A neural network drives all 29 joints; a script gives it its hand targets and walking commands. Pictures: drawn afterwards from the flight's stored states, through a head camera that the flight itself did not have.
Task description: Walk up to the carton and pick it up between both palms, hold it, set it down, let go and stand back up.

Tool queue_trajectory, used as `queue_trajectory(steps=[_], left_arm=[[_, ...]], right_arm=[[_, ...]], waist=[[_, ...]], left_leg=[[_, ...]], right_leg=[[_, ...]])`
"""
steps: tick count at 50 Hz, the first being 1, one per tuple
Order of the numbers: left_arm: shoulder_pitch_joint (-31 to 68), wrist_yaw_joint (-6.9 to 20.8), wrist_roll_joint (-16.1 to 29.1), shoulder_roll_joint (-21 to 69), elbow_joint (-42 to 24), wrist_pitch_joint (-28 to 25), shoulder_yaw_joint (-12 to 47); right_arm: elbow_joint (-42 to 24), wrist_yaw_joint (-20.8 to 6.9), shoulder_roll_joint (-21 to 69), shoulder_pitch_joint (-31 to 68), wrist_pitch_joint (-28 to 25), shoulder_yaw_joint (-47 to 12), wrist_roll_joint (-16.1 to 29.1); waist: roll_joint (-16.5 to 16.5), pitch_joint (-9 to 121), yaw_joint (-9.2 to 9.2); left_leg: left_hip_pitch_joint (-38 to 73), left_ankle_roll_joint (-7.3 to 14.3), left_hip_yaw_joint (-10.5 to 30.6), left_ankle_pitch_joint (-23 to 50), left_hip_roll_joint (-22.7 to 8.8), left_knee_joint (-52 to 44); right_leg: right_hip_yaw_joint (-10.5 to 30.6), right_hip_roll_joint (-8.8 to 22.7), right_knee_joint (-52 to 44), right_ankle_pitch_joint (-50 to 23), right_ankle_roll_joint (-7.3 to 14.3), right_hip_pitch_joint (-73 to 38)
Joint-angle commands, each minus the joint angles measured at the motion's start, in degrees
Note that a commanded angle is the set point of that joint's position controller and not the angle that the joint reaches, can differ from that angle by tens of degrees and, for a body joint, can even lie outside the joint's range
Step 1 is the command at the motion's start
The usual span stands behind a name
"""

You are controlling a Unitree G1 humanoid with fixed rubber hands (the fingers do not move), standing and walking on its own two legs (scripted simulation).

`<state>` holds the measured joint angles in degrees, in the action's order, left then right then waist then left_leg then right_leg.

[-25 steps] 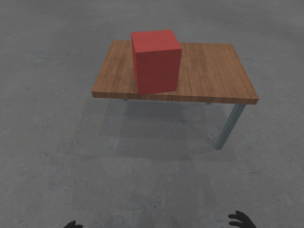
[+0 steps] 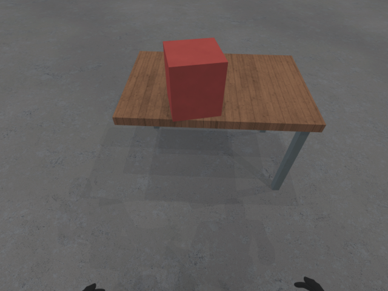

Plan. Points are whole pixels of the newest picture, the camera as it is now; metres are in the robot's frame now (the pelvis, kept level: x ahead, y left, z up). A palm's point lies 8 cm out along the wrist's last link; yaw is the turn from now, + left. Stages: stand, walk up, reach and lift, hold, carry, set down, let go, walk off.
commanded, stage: stand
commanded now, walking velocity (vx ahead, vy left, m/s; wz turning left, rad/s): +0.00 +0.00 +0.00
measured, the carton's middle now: (193, 80) +0.90 -0.01 -0.06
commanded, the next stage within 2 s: walk up in 0.94 s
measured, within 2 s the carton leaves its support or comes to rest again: neither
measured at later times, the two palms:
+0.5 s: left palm out of the picture +0.11 +0.25 -0.10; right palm out of the picture +0.11 -0.25 -0.09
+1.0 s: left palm out of the picture +0.08 +0.25 -0.10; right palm out of the picture +0.08 -0.25 -0.10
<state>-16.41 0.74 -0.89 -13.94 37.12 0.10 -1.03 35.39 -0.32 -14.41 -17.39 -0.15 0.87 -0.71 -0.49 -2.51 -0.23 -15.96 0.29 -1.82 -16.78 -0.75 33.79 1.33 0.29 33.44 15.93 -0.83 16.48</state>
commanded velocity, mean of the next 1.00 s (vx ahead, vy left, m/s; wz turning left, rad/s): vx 0.00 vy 0.00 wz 0.00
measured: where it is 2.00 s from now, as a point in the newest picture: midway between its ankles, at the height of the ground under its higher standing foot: outside the picture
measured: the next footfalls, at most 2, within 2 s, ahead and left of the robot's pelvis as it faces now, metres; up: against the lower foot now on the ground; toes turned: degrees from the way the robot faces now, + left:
right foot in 1.40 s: +0.13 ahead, -0.16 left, +0.00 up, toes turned -5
left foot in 1.88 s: +0.37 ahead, +0.11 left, +0.00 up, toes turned +1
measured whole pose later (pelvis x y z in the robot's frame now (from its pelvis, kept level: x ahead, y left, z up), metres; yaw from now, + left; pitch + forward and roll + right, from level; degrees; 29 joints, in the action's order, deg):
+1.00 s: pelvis +0.00 +0.00 +0.00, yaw +0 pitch -1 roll +0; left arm -18.0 0.5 -0.7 -14.4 39.9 0.2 -0.5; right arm 38.3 -0.2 -14.7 -18.5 -0.1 0.4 -0.6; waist -0.1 -2.2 0.1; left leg -15.0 0.2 -1.7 -15.7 -0.7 32.1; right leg 1.5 0.4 31.7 14.9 -0.9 15.6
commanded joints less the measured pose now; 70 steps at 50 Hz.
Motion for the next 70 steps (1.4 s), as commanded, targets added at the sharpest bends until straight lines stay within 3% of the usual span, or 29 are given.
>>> queue_trajectory(steps=[1, 3, 5, 7, 11, 17, 24, 30, 37, 40, 43, 48, 52, 56, 57, 58, 59, 60, 61, 62, 65, 66, 67, 68, 69, 70], left_arm=[[0.4, -0.4, -0.1, -7.0, -5.1, -1.6, -2.3], [0.7, -0.4, 0.1, -6.8, -4.9, -1.6, -2.4], [-0.1, -0.3, 0.1, -7.1, -4.8, -1.5, -2.1], [-0.2, -0.3, 0.2, -6.6, -4.5, -1.5, -1.9], [0.3, -0.5, 0.0, -7.3, -4.4, -1.5, -2.2], [0.2, -0.6, 0.5, -7.2, -4.2, -1.4, -1.9], [-0.1, -0.7, 0.5, -7.7, -4.0, -1.3, -2.0], [0.1, -0.7, 0.2, -7.3, -3.7, -1.1, -2.1], [-0.3, -0.6, 0.0, -7.2, -3.5, -0.9, -1.9], [-0.7, -0.5, -0.1, -7.8, -2.9, -1.2, -2.1], [-0.8, -0.6, -0.1, -7.3, -2.6, -1.4, -1.9], [-1.1, -0.6, 0.3, -7.6, -2.4, -1.4, -1.6], [-1.4, -0.7, 0.2, -7.7, -1.7, -1.2, -1.8], [-2.0, -0.7, 0.2, -7.7, -1.1, -1.2, -1.9], [-7.3, 0.1, -1.6, -8.0, -1.7, -1.6, -3.5], [-6.4, 0.5, -1.9, -7.5, -1.9, -1.5, -3.5], [-4.6, 0.9, -1.9, -6.4, -2.8, -1.6, -3.2], [-2.6, 1.2, -2.0, -5.0, -4.1, -1.7, -3.1], [-0.9, 1.3, -2.0, -5.8, -5.1, -2.1, -3.5], [-1.1, 1.4, -2.0, -6.0, -5.7, -2.5, -3.9], [-3.4, 2.0, -1.0, -5.1, -5.4, -3.6, -4.4], [-6.7, 2.3, -0.9, -5.1, -4.6, -3.7, -4.9], [-11.2, 2.3, -0.8, -4.2, -3.7, -3.8, -5.3], [-17.3, 1.8, -0.9, -5.4, -1.6, -3.9, -6.1], [-22.5, 0.9, -1.2, -7.0, -0.2, -3.9, -7.0], [-28.3, 0.0, -2.4, -11.9, 0.6, -3.9, -7.9]], right_arm=[[-4.6, 0.4, -6.7, 0.6, -1.6, 2.2, -0.1], [-4.5, 0.4, -6.9, 0.5, -1.7, 2.1, 0.0], [-4.8, 0.4, -7.2, 0.4, -1.6, 2.2, 0.0], [-4.4, 0.4, -7.3, 0.3, -1.5, 2.1, 0.0], [-4.1, 0.4, -7.3, 0.4, -1.6, 2.1, -0.1], [-4.0, 0.5, -7.1, -0.3, -1.4, 2.2, 0.2], [-3.3, 0.6, -7.1, -0.4, -1.3, 2.1, 0.1], [-3.0, 0.6, -7.4, 0.5, -1.2, 2.1, -0.1], [-2.8, 0.5, -7.6, -0.2, -1.0, 2.1, 0.2], [-2.4, 0.5, -7.7, -0.6, -1.4, 2.3, 0.1], [-2.2, 0.5, -7.7, -1.1, -1.6, 2.3, 0.0], [-1.8, 0.5, -7.6, -1.3, -1.5, 1.9, 0.0], [-1.4, 0.6, -7.7, -1.2, -1.4, 2.0, 0.0], [-0.7, 0.6, -8.1, -2.6, -1.3, 2.1, 0.1], [-0.5, -0.3, -9.4, -8.2, -1.6, 4.1, -2.3], [-0.2, -0.5, -10.7, -8.6, -1.6, 4.8, -2.7], [0.5, -0.5, -11.7, -9.7, -1.7, 5.4, -2.8], [1.3, -0.4, -13.0, -10.1, -2.0, 5.6, -2.6], [1.4, 0.0, -13.5, -10.0, -2.5, 5.6, -2.8], [1.9, 0.3, -13.5, -9.2, -2.7, 5.5, -3.1], [2.8, -0.1, -12.0, -5.3, -2.4, 4.8, -2.9], [3.0, -0.3, -11.6, -3.5, -2.1, 4.8, -2.5], [2.9, -0.4, -12.1, -0.1, -1.8, 4.7, -2.3], [2.2, -0.5, -10.4, 2.5, -1.5, 3.9, -2.2], [1.8, -0.8, -7.8, 2.0, -1.2, 3.1, -2.1], [0.1, -1.3, -3.7, 0.3, -1.0, 1.6, -2.2]], waist=[[1.2, 3.3, 0.18], [2.1, 3.4, 0.55], [0.2, 3.2, 0.50], [0.3, 2.9, 0.85], [1.3, 3.6, 0.47], [0.1, 3.4, 0.00], [-0.5, 3.6, 0.09], [1.8, 3.2, 0.32], [0.5, 0.0, 0.37], [2.0, 0.7, 0.27], [-0.1, 1.6, 0.13], [0.8, 2.8, 0.05], [0.9, 1.8, 0.16], [-1.4, 0.6, -0.11], [0.6, 5.7, -0.39], [3.1, 0.2, -1.18], [6.1, -2.6, -2.46], [10.7, -4.8, -4.05], [9.5, -6.8, -4.84], [8.1, -7.4, -4.28], [8.3, -4.9, -2.73], [7.4, -2.4, -1.06], [8.5, -2.2, 2.20], [5.7, -0.9, 5.70], [-0.4, 0.4, 7.79], [-12.4, 2.4, 10.45]], left_leg=[[-0.8, 1.8, 5.6, 2.4, -4.2, -7.1], [-0.9, 1.9, 5.8, 1.9, -4.4, -7.5], [0.2, 1.7, 6.2, 2.4, -4.5, -7.2], [0.2, 1.9, 6.4, 2.3, -4.6, -7.4], [-0.3, 1.7, 5.2, 3.5, -4.5, -7.3], [2.3, 2.0, 5.6, 8.5, -4.6, -6.2], [3.1, 1.4, 4.7, 9.1, -4.3, -5.8], [1.9, 1.6, 5.0, 7.3, -4.4, -6.6], [-1.0, 1.8, 6.3, -1.4, -4.5, -8.7], [-1.0, 1.9, 6.9, 0.2, -4.8, -9.3], [-0.4, 1.8, 6.4, 0.2, -4.5, -9.1], [1.9, 1.6, 5.5, 3.8, -4.3, -8.0], [0.4, 1.8, 5.7, 1.7, -4.5, -8.3], [0.1, 1.4, 5.9, 0.1, -4.7, -9.4], [4.4, 4.3, 6.4, -26.4, -3.9, -7.8], [5.0, 6.1, 11.2, -32.6, -6.4, -10.5], [7.6, 8.6, 16.5, -36.9, -10.8, -15.6], [9.0, 12.2, 24.0, -36.5, -17.1, -21.3], [9.4, 14.7, 27.4, -32.2, -20.6, -23.6], [9.5, 15.4, 26.8, -28.4, -21.3, -23.2], [2.0, 11.5, 14.6, -22.1, -14.4, -20.1], [-2.9, 9.9, 10.7, -22.2, -11.9, -18.6], [-10.0, 8.2, 6.6, -23.7, -9.9, -15.5], [-16.4, 6.1, 3.0, -25.1, -7.1, -9.1], [-22.4, 3.9, -1.6, -26.9, -3.4, 2.1], [-27.2, 1.1, -5.6, -24.4, 1.4, 22.5]], right_leg=[[4.4, 3.9, -5.1, -4.5, 2.8, -1.9], [4.2, 3.9, -4.8, -4.0, 2.8, -2.1], [4.1, 3.8, -4.8, -3.9, 2.4, -1.2], [4.1, 3.8, -4.7, -4.1, 2.3, -1.4], [3.9, 3.7, -4.7, -5.6, 2.1, -2.2], [4.2, 4.2, -4.9, -9.5, 2.4, -0.9], [4.4, 4.4, -5.3, -9.8, 2.8, -1.2], [4.0, 4.3, -5.0, -8.6, 2.6, -2.8], [4.9, 3.8, -7.3, -0.2, 2.7, 0.0], [4.5, 3.7, -6.3, -2.2, 2.4, -1.4], [4.2, 3.6, -6.6, -2.8, 2.3, -1.0], [4.7, 4.2, -7.0, -4.4, 2.2, -0.4], [4.9, 4.2, -6.9, -2.9, 2.5, -1.2], [4.5, 3.7, -7.3, -1.8, 2.5, 0.5], [5.3, 1.9, -4.0, 24.9, 4.5, 1.4], [4.8, 1.2, -1.1, 27.4, 4.5, 10.3], [-0.1, -0.9, 4.3, 22.9, 3.1, 16.7], [-3.4, -1.2, 12.2, 13.8, 1.9, 20.7], [-0.3, 1.8, 15.4, 12.6, 1.6, 24.0], [0.2, 3.7, 14.4, 12.4, 1.6, 23.7], [-3.0, 2.2, 6.2, 9.2, 1.5, 10.1], [-5.3, 0.2, 4.7, 5.3, 1.8, 1.6], [-6.8, -0.8, 1.6, 0.4, 2.3, -8.0], [-6.7, -2.3, -0.5, -1.9, 2.9, -17.2], [-4.6, -1.9, -1.0, 1.0, 3.4, -23.7], [13.8, 8.9, -9.7, 18.3, 6.9, -25.0]])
